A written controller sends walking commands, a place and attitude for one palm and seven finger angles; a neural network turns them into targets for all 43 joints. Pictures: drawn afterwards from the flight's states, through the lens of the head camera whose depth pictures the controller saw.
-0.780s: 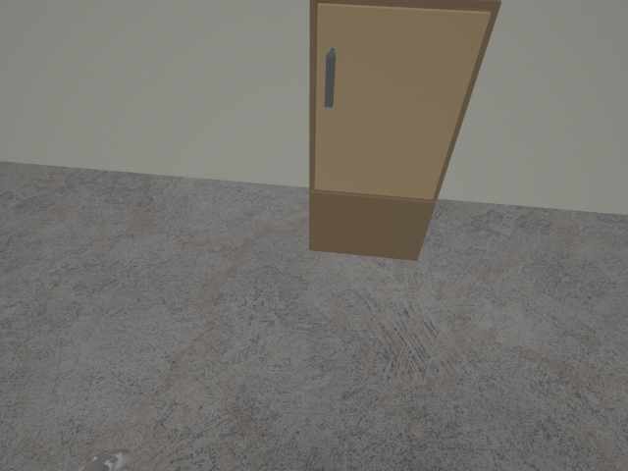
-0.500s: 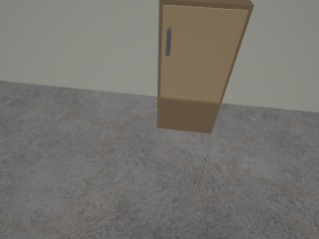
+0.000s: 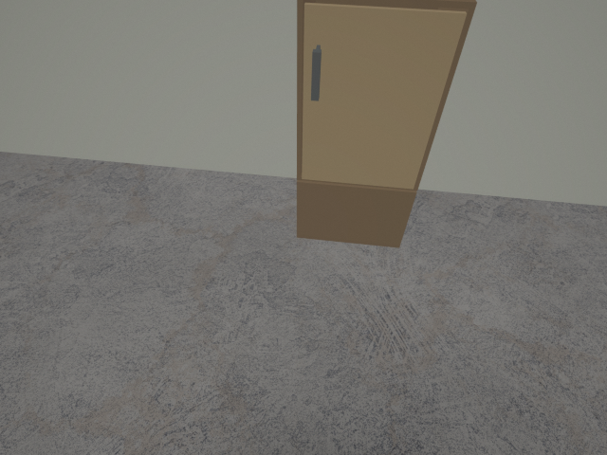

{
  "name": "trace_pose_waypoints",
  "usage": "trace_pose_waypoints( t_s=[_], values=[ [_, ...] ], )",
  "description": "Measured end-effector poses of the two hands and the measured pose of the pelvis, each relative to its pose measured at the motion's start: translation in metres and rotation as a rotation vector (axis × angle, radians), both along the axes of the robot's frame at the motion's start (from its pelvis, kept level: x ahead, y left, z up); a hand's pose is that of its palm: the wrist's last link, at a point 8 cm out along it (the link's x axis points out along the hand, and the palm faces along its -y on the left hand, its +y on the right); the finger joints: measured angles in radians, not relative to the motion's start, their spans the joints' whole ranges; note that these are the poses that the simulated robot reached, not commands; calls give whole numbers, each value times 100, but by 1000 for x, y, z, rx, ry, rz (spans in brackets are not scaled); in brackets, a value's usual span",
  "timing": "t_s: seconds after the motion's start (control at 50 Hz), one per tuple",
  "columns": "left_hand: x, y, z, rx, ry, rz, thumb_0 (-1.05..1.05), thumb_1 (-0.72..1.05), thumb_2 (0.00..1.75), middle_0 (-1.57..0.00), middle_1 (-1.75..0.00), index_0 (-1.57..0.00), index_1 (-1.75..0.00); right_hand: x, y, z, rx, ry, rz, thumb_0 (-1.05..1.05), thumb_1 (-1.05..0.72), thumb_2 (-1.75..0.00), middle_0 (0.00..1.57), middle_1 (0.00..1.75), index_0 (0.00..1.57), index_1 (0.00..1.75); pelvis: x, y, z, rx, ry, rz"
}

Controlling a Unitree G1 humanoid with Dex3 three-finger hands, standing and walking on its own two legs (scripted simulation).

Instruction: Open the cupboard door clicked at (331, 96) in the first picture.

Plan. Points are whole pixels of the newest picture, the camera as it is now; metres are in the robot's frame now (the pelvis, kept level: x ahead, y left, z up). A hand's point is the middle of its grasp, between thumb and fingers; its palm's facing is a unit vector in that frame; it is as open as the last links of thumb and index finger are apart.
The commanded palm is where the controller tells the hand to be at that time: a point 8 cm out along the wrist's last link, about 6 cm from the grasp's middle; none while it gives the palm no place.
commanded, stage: stand and wait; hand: left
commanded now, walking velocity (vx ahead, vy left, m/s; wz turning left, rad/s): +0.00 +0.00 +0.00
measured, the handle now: (316, 72) +1.11 +0.02 +0.01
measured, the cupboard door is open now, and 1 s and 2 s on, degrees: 0 0 0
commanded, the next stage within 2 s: look at it before walking up in 0.04 s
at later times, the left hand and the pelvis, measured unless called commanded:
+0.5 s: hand out of the picture +0.08 +0.24 -0.15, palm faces -0.03 -0.94 -0.33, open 7.4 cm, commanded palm none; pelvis +0.01 -0.01 +0.00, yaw +0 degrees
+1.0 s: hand out of the picture +0.07 +0.21 -0.17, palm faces -0.08 -0.96 -0.26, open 7.4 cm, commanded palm none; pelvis +0.04 -0.01 -0.01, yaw -5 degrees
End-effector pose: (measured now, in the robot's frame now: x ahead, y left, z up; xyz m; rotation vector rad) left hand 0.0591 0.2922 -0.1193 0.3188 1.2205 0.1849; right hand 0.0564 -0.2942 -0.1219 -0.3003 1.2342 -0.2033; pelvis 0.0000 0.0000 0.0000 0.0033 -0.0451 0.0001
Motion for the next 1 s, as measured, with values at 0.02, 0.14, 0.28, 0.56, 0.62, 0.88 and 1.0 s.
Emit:
trace_pose_waypoints(
  t_s=[0.02,0.14,0.28,0.56,0.62,0.88,1.0],
  values=[
    [1,0,0,0,-3,-1,0,91,90,-20,-30,-20,-30,0,0,0,1,-1,0,0,-90,-90,21,30,21,30,0,0,0,0,0,0],
    [7,-3,1,-1,-15,-8,0,91,90,-20,-30,-20,-30,4,0,0,6,-10,2,0,-90,-90,21,30,21,30,0,-2,0,1,3,-1],
    [11,-6,1,-4,-16,-11,0,91,90,-20,-30,-20,-30,10,-1,1,6,-15,6,0,-90,-90,21,30,21,30,2,-3,1,1,9,-2],
    [18,-9,1,-5,-12,-5,0,91,90,-20,-30,-20,-30,25,-5,4,-2,-24,16,0,-90,-90,21,30,21,30,10,-7,2,-1,11,0],
    [19,-9,2,-5,-13,-5,0,91,90,-20,-30,-20,-30,29,-6,4,-3,-27,19,0,-90,-90,21,30,21,30,12,-7,2,-1,11,0],
    [19,-15,-4,-17,17,0,0,91,90,-20,-30,-20,-30,32,1,-1,10,-27,5,0,-90,-90,20,30,21,30,20,-7,0,-1,17,-29],
    [11,-37,-20,-76,107,-14,0,91,90,-20,-30,-20,-30,12,15,-18,67,1,-81,0,-90,-90,20,30,21,30,41,-11,-9,7,33,-94]
  ],
)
